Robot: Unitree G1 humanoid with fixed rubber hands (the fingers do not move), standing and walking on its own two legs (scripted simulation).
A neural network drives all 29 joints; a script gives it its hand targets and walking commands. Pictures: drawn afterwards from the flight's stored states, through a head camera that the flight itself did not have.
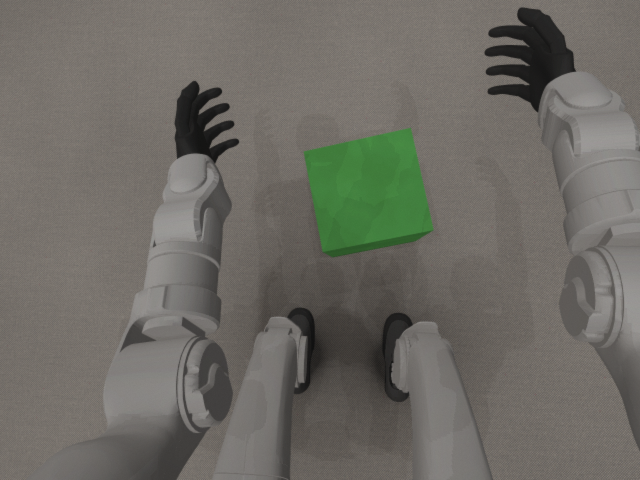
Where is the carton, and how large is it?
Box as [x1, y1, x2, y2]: [304, 128, 433, 256]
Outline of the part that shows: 410,128 304,151 322,250 325,253 331,256 336,256 413,241 433,229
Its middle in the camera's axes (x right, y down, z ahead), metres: +0.10 -0.08 +0.86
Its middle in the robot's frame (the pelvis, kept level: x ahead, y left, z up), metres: +0.49 -0.01 -0.51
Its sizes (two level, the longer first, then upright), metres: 0.210 0.200 0.250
